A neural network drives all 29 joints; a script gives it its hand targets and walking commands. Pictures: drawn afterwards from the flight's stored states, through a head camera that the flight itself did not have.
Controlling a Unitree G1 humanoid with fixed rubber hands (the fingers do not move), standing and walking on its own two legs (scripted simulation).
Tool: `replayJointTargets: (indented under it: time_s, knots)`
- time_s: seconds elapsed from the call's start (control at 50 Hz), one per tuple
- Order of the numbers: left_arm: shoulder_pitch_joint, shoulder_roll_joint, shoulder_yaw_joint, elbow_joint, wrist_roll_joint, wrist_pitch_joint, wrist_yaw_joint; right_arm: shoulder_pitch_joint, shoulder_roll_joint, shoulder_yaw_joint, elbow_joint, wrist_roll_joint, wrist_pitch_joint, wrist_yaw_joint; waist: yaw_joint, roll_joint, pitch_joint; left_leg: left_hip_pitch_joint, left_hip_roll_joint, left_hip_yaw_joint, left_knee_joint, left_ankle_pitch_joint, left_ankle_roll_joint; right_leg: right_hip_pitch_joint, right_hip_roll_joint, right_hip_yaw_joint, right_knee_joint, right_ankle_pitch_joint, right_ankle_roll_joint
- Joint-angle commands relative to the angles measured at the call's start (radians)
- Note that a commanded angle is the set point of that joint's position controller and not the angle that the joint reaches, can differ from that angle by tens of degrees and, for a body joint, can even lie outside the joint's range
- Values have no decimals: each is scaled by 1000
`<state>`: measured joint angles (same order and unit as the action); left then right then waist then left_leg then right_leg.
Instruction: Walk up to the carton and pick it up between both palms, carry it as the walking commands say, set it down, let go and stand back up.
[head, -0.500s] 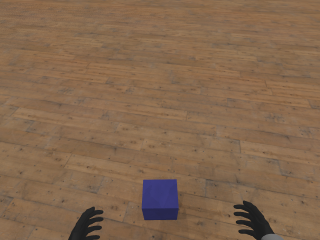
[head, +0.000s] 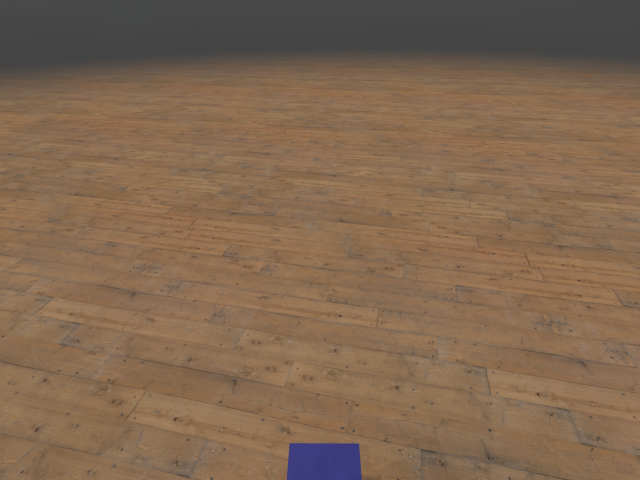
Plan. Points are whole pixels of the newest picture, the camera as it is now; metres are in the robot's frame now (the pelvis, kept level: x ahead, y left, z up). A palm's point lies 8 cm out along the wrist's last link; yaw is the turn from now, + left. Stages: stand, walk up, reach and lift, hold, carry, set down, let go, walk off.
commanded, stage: stand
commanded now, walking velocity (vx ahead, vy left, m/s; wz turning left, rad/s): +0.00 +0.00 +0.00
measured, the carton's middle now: out of the picture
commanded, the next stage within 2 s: none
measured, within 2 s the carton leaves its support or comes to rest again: neither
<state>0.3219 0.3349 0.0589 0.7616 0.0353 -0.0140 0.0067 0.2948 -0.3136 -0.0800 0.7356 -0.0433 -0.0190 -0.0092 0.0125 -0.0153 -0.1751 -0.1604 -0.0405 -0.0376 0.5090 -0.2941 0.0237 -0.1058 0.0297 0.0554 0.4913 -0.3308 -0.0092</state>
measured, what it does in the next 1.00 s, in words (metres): shifts its weight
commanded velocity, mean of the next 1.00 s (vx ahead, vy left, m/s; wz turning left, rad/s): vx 0.00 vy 0.00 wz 0.00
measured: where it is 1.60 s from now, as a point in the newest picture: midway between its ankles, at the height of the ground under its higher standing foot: outside the picture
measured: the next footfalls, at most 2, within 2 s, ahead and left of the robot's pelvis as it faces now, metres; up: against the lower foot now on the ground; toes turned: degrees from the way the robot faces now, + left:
none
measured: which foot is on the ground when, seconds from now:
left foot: down 0.00-1.00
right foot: down 0.00-1.00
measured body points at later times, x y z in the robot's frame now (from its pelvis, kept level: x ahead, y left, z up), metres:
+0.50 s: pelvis -0.04 +0.00 +0.00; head -0.10 +0.01 +0.45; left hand +0.04 +0.30 -0.11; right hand +0.05 -0.29 -0.11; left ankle -0.01 +0.11 -0.74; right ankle -0.04 -0.12 -0.74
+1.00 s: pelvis -0.06 +0.01 +0.00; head -0.10 +0.01 +0.45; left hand +0.01 +0.31 -0.12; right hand +0.02 -0.30 -0.11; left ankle -0.01 +0.11 -0.74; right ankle -0.04 -0.12 -0.74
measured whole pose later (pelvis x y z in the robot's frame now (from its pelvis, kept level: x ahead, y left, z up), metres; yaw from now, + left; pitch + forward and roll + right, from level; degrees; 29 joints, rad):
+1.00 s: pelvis -0.06 +0.01 +0.00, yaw -1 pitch -5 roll +0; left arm 0.24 0.35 0.02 1.02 0.01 -0.03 0.00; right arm 0.20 -0.35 -0.02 1.03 -0.01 -0.04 0.00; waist 0.00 -0.01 -0.02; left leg -0.18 -0.04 -0.02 0.43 -0.17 0.03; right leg -0.15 0.02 0.08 0.46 -0.22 0.00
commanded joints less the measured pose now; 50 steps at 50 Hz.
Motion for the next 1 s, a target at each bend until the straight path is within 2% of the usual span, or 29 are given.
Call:
replayJointTargets:
  time_s: [0.0,0.02,0.06,0.08,0.12,0.18,0.2,0.28,0.38,0.42,0.48,0.54,0.58,0.6,0.64,0.66,0.74,0.86,0.9,0.92,0.98]
  knots:
    - [-96,161,36,-94,1,-32,1,-105,-181,-32,-95,1,-30,-4,2,26,243,-108,114,-137,-146,105,22,-146,-81,94,-113,137,-29]
    - [-84,161,32,-84,2,-36,0,-106,-184,-28,-89,2,-34,-4,0,13,262,-112,121,-145,-146,75,25,-164,-83,103,-119,124,-36]
    - [-88,163,30,-75,1,-39,0,-100,-187,-26,-75,5,-40,-2,-4,34,274,-121,112,-149,-161,7,22,-178,-84,122,-126,71,-46]
    - [-84,167,35,-70,-2,-40,-3,-102,-192,-25,-68,-1,-42,-4,5,31,282,-131,112,-149,-160,-10,27,-181,-83,121,-128,67,-44]
    - [-89,170,32,-59,-5,-47,-7,-105,-184,-19,-59,6,-47,1,-1,5,286,-131,115,-155,-155,3,32,-195,-80,124,-129,65,-47]
    - [-81,171,28,-44,-7,-50,-5,-96,-193,-17,-28,7,-49,3,-3,13,250,-99,107,-141,-133,36,31,-186,-88,141,-130,80,-51]
    - [-81,175,29,-40,-8,-51,-4,-97,-188,-13,-21,8,-50,1,-6,0,256,-100,105,-141,-128,56,32,-194,-92,145,-127,85,-53]
    - [-78,176,30,-16,-11,-50,-4,-102,-191,-8,9,10,-50,1,-1,19,243,-93,115,-151,-126,80,37,-186,-93,149,-117,98,-51]
    - [-79,174,22,26,-12,-40,-2,-107,-199,0,59,11,-48,-3,-2,31,244,-90,117,-159,-146,30,36,-186,-88,145,-118,57,-47]
    - [-84,179,20,34,-9,-43,-3,-108,-200,4,74,16,-46,-3,-3,-11,251,-98,117,-164,-144,24,34,-184,-88,149,-127,44,-50]
    - [-89,174,19,58,-12,-39,-6,-117,-209,5,101,15,-47,-3,-3,31,259,-92,125,-163,-156,5,34,-186,-95,155,-134,38,-46]
    - [-98,177,14,81,-11,-42,-4,-109,-203,11,128,20,-47,-3,-9,-2,266,-92,123,-164,-161,-5,36,-187,-98,168,-148,19,-53]
    - [-97,187,16,95,-15,-40,-4,-112,-211,11,141,20,-45,-1,-9,21,258,-91,124,-168,-172,-11,38,-176,-95,164,-145,12,-49]
    - [-100,188,11,104,-14,-39,-5,-121,-210,16,148,22,-45,-1,-9,-3,268,-80,125,-164,-169,-9,35,-193,-94,163,-156,12,-50]
    - [-108,189,13,111,-18,-38,-5,-126,-214,18,158,23,-46,1,-6,26,264,-95,125,-168,-179,-27,37,-169,-97,162,-149,16,-49]
    - [-104,186,8,122,-19,-36,-7,-124,-212,19,166,24,-44,-2,-8,8,272,-90,125,-162,-180,-16,34,-180,-100,161,-157,7,-48]
    - [-112,189,6,141,-20,-36,-8,-134,-233,19,190,26,-44,1,-4,7,251,-72,131,-165,-192,-27,32,-160,-98,156,-161,11,-46]
    - [-129,199,1,174,-22,-30,-5,-158,-229,28,217,30,-42,-2,-8,30,260,-69,141,-174,-223,-46,31,-157,-94,153,-164,22,-44]
    - [-129,200,1,184,-25,-30,-6,-165,-231,28,223,30,-37,1,-6,26,252,-67,138,-171,-222,-49,32,-150,-97,152,-169,10,-44]
    - [-113,198,-1,194,-24,-29,-5,-159,-238,26,231,32,-39,1,-4,5,254,-53,142,-172,-218,-37,36,-151,-100,155,-173,24,-45]
    - [-125,198,-4,203,-25,-25,-4,-157,-233,29,241,34,-38,0,-8,22,271,-53,137,-165,-226,-36,30,-162,-104,158,-182,7,-47]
